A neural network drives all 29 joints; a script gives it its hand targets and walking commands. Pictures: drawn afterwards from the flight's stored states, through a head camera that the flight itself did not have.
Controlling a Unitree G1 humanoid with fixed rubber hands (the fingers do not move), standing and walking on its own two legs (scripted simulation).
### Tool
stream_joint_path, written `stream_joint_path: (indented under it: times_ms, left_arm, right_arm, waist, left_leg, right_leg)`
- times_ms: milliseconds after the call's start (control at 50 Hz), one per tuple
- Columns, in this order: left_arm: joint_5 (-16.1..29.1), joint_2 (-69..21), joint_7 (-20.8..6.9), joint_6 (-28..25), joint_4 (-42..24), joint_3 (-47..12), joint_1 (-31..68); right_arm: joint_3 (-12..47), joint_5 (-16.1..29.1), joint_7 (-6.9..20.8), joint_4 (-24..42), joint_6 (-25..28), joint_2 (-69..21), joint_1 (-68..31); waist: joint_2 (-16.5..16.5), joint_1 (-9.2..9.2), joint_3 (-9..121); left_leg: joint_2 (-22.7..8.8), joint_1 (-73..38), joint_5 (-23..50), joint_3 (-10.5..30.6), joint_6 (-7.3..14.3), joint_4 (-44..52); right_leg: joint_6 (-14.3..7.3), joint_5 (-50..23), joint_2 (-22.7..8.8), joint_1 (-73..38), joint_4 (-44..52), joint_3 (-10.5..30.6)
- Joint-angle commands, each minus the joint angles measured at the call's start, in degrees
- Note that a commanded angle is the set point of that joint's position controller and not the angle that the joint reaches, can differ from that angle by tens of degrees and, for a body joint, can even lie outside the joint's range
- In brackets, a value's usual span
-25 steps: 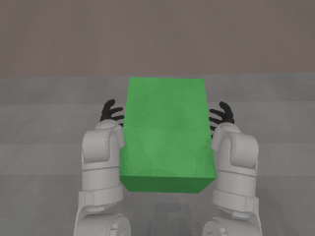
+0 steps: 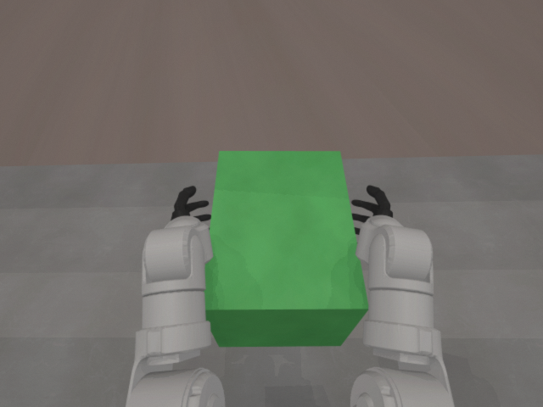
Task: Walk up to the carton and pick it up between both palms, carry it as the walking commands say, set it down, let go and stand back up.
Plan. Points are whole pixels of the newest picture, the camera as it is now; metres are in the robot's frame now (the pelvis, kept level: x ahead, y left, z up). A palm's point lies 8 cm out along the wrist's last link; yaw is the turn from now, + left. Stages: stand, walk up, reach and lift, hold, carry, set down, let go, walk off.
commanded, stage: carry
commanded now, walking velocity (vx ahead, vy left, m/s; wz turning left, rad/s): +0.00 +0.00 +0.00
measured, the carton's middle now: (279, 248) +0.37 +0.01 +0.05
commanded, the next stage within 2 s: hold in 1.78 s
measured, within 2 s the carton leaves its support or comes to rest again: neither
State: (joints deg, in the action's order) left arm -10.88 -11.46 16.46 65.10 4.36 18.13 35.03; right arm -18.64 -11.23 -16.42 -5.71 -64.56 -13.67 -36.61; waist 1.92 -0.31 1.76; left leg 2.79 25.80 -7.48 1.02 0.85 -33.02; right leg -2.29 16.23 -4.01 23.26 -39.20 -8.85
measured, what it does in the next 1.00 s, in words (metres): stands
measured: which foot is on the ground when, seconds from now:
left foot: down 0.00-1.00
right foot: down 0.00-1.00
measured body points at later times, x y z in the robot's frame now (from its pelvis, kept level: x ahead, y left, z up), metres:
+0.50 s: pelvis +0.00 +0.00 +0.00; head +0.00 -0.01 +0.45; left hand +0.35 +0.14 +0.10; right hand +0.36 -0.13 +0.09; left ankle +0.11 +0.11 -0.72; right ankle +0.05 -0.10 -0.72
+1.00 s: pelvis +0.00 +0.00 +0.00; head +0.00 -0.01 +0.45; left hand +0.35 +0.14 +0.06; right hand +0.34 -0.14 +0.05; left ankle +0.11 +0.11 -0.72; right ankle +0.05 -0.10 -0.72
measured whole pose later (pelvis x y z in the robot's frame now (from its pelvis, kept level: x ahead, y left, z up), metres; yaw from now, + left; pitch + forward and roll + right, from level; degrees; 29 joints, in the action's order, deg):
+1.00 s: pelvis +0.00 +0.00 +0.00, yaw +0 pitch +0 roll +1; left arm -9.8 -11.5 14.3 48.9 16.2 18.5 29.9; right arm -17.8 -9.8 -13.1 -16.9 -48.8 -11.2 -29.8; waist 1.9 -0.3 -0.1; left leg 2.8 25.8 -7.6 1.0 1.2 -33.6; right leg -2.1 16.1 -4.0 23.0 -39.2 -8.9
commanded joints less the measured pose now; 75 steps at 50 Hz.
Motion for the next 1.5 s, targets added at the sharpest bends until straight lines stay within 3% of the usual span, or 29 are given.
stream_joint_path:
  times_ms: [0,160,220,240,320,360,660,700,720,760,780,880,940,980,1000,1020,1040,1060,1140,1180,1200,1280,1300,1340,1360,1380,1420,1440,1480]
  left_arm:
    - [21.3,-50.6,-15.4,-3.3,3.0,-33.6,46.1]
    - [19.6,-47.3,-15.4,-6.8,7.7,-30.2,43.9]
    - [19.4,-45.3,-15.8,-8.3,8.6,-29.0,47.0]
    - [23.4,-49.4,-15.1,-7.8,-0.6,-33.3,48.1]
    - [18.2,-44.2,-15.6,-9.2,11.1,-27.3,43.6]
    - [20.5,-47.1,-15.5,-9.4,6.5,-30.0,44.1]
    - [18.4,-43.8,-16.6,-14.5,10.3,-28.1,39.6]
    - [14.3,-40.6,-17.3,-15.2,19.6,-24.3,34.1]
    - [19.9,-44.4,-16.6,-15.9,6.1,-29.4,42.6]
    - [14.3,-40.2,-17.6,-15.8,17.4,-24.3,28.7]
    - [19.9,-44.7,-17.0,-16.3,3.9,-30.5,36.9]
    - [16.5,-41.3,-17.7,-17.8,11.9,-27.4,34.4]
    - [20.2,-44.5,-17.6,-17.8,2.2,-31.0,34.8]
    - [11.0,-40.0,-19.5,-18.5,22.8,-24.1,19.8]
    - [19.5,-43.6,-17.9,-19.2,2.7,-31.3,36.9]
    - [18.8,-43.9,-18.4,-18.6,1.2,-31.6,30.7]
    - [14.6,-41.6,-18.8,-18.1,11.7,-27.9,24.1]
    - [18.0,-42.3,-18.1,-19.1,2.4,-30.6,33.3]
    - [12.5,-40.3,-19.4,-19.4,15.0,-27.0,23.3]
    - [20.6,-45.5,-18.6,-19.3,-2.3,-33.5,35.0]
    - [13.3,-41.8,-19.9,-19.1,14.1,-28.2,23.0]
    - [18.2,-44.8,-19.0,-18.5,0.6,-33.5,27.7]
    - [14.2,-42.3,-19.8,-19.1,10.5,-29.9,25.1]
    - [15.1,-42.5,-19.8,-19.4,6.7,-30.6,25.9]
    - [19.5,-45.3,-18.8,-18.9,-2.5,-33.8,31.7]
    - [15.2,-43.1,-19.6,-18.5,7.7,-30.7,24.7]
    - [18.0,-44.5,-18.8,-18.4,0.2,-33.2,30.0]
    - [10.9,-40.0,-20.1,-18.6,14.4,-27.1,15.4]
    - [18.8,-45.8,-19.7,-18.9,-2.3,-34.0,27.7]
  right_arm:
    - [34.8,20.0,13.2,-5.3,1.7,-51.7,-41.3]
    - [31.0,18.9,13.3,-9.3,5.8,-48.0,-40.1]
    - [29.7,18.1,13.5,-12.0,7.3,-46.9,-40.9]
    - [34.3,22.1,12.8,-2.1,6.7,-50.4,-42.4]
    - [27.6,16.7,13.4,-14.9,8.0,-45.0,-36.7]
    - [31.1,19.4,13.2,-6.8,8.6,-46.2,-41.2]
    - [27.8,16.3,14.6,-11.4,13.8,-42.0,-34.1]
    - [24.6,12.9,15.2,-18.8,14.7,-38.4,-31.2]
    - [30.1,18.3,14.5,-5.4,15.3,-42.5,-39.3]
    - [25.9,13.4,15.8,-18.1,15.0,-40.0,-24.3]
    - [31.8,18.8,15.1,-3.5,15.7,-43.9,-33.7]
    - [27.9,14.7,15.9,-12.1,17.0,-39.7,-29.7]
    - [33.9,19.7,15.5,0.3,17.3,-43.4,-33.6]
    - [27.1,10.6,17.5,-18.4,17.8,-37.3,-19.7]
    - [33.1,18.9,16.2,-0.5,18.3,-42.1,-34.7]
    - [33.3,18.5,16.9,-2.9,17.3,-43.9,-25.9]
    - [30.0,15.0,17.5,-9.9,17.3,-40.3,-23.1]
    - [32.4,18.3,17.1,-3.6,17.7,-42.1,-30.0]
    - [29.1,13.1,18.5,-13.6,18.4,-38.7,-22.0]
    - [35.4,20.4,17.3,5.0,18.5,-43.1,-34.5]
    - [29.9,13.0,18.6,-11.8,18.1,-39.2,-21.6]
    - [34.1,18.2,18.3,-0.6,17.4,-42.8,-25.4]
    - [30.3,14.1,19.2,-9.9,18.2,-39.3,-23.0]
    - [32.8,16.0,19.4,-7.0,18.1,-41.2,-23.5]
    - [36.9,21.0,18.3,5.1,17.9,-43.3,-32.6]
    - [32.6,15.8,19.0,-6.6,17.3,-40.8,-23.5]
    - [35.0,18.8,18.4,-0.5,17.1,-43.0,-27.8]
    - [29.2,12.4,19.8,-15.0,17.3,-39.2,-13.7]
    - [35.7,19.5,19.1,4.1,17.9,-43.6,-26.8]
  waist:
    - [-6.1,1.09,26.9]
    - [-3.6,1.16,30.5]
    - [-5.8,1.07,29.9]
    - [-6.6,1.0,30.3]
    - [-5.7,0.89,28.8]
    - [-5.7,1.0,28.3]
    - [-3.5,0.89,27.8]
    - [-5.2,0.97,27.4]
    - [-5.9,0.87,27.7]
    - [-6.2,0.93,28.6]
    - [-5.7,0.93,30.0]
    - [-5.0,0.85,28.5]
    - [-7.9,0.87,28.8]
    - [-8.2,0.79,27.5]
    - [-6.4,0.74,27.1]
    - [-6.3,0.65,28.1]
    - [-6.0,0.73,27.7]
    - [-6.6,0.7,27.6]
    - [-5.1,0.82,27.5]
    - [-5.9,0.73,27.1]
    - [-7.1,0.84,26.7]
    - [-4.8,0.71,26.3]
    - [-3.0,0.75,26.9]
    - [-6.3,0.8,27.2]
    - [-7.9,0.96,26.0]
    - [-8.6,0.86,26.2]
    - [-7.1,0.71,25.8]
    - [-5.6,0.69,28.3]
    - [-6.2,0.67,28.7]
  left_leg:
    - [-6.5,-7.8,-4.8,5.7,2.3,5.8]
    - [-7.7,-10.3,6.0,6.4,2.7,3.7]
    - [-6.8,-8.7,2.1,5.8,2.1,3.5]
    - [-6.2,-8.2,0.0,5.1,2.1,3.0]
    - [-6.8,-8.2,-0.6,5.9,2.5,4.3]
    - [-6.6,-8.0,-3.9,6.4,2.5,4.9]
    - [-7.2,-6.1,-4.7,7.6,2.6,6.8]
    - [-6.7,-6.6,-5.4,6.9,2.3,5.8]
    - [-6.7,-6.6,-3.6,6.7,2.1,5.3]
    - [-6.7,-6.4,-2.5,6.3,2.4,4.5]
    - [-6.5,-7.7,1.1,5.7,2.0,3.4]
    - [-6.4,-7.2,0.0,5.6,2.2,3.6]
    - [-6.1,-6.5,-0.8,4.9,2.1,2.3]
    - [-5.0,-5.2,-2.9,3.7,2.1,2.5]
    - [-5.6,-6.5,-0.6,4.3,2.1,2.4]
    - [-5.8,-6.0,-1.4,4.4,1.9,2.9]
    - [-5.8,-7.0,-1.6,4.6,2.2,2.8]
    - [-5.9,-7.4,-1.7,4.9,2.2,2.8]
    - [-7.0,-7.6,-4.2,6.2,2.7,5.4]
    - [-6.4,-6.3,-6.2,6.0,2.2,4.9]
    - [-6.4,-5.9,-5.7,5.8,2.1,5.2]
    - [-6.8,-6.4,-7.0,6.9,2.2,6.7]
    - [-7.2,-6.6,-6.1,7.3,2.2,7.1]
    - [-7.1,-5.5,-5.6,6.3,2.0,5.7]
    - [-6.1,-4.7,-6.9,5.6,1.9,4.4]
    - [-5.5,-4.6,-6.0,4.8,1.5,4.3]
    - [-5.7,-6.6,-2.0,4.3,1.5,3.3]
    - [-6.2,-7.4,-1.3,5.2,2.3,3.9]
    - [-6.6,-8.3,1.2,5.1,2.3,3.6]
  right_leg:
    - [0.2,9.9,-5.9,-10.2,11.8,10.3]
    - [0.2,-1.7,-4.3,-14.2,7.1,8.3]
    - [-0.6,-1.1,-5.4,-14.9,8.8,9.4]
    - [-0.9,-1.8,-6.3,-14.8,9.6,10.0]
    - [-0.4,3.2,-5.5,-12.9,9.2,9.1]
    - [-0.4,6.6,-5.3,-11.9,10.9,10.2]
    - [0.0,7.4,-4.3,-12.7,8.8,9.0]
    - [-0.1,8.0,-4.8,-11.4,10.0,9.8]
    - [-0.1,6.7,-5.0,-12.5,10.4,9.6]
    - [-0.2,3.6,-5.2,-13.3,10.0,9.2]
    - [-0.6,-1.0,-5.6,-14.1,9.8,9.9]
    - [-0.2,1.9,-5.8,-12.2,9.6,9.2]
    - [-0.6,-1.0,-6.5,-14.2,11.0,10.3]
    - [-0.7,3.0,-7.3,-12.8,12.5,10.9]
    - [-0.6,0.7,-7.2,-12.9,11.7,10.3]
    - [-0.6,1.7,-7.1,-13.4,11.5,10.4]
    - [-0.6,2.7,-6.8,-11.9,11.5,10.0]
    - [-0.4,2.5,-6.6,-11.7,11.9,10.3]
    - [0.3,7.5,-5.1,-10.6,10.9,8.9]
    - [-0.1,8.9,-5.4,-11.2,11.9,10.0]
    - [0.0,8.6,-5.7,-10.9,12.4,10.2]
    - [0.1,10.9,-4.9,-9.8,11.5,9.2]
    - [0.1,9.8,-4.7,-10.1,11.0,8.8]
    - [0.3,6.4,-5.1,-12.6,11.9,9.3]
    - [-0.5,8.9,-6.2,-11.6,13.7,10.9]
    - [-0.4,10.8,-6.9,-10.9,14.4,11.2]
    - [-0.7,5.0,-6.9,-11.0,14.2,10.8]
    - [-0.5,3.7,-6.3,-12.3,12.3,9.9]
    - [0.0,-0.9,-6.3,-13.0,11.1,9.4]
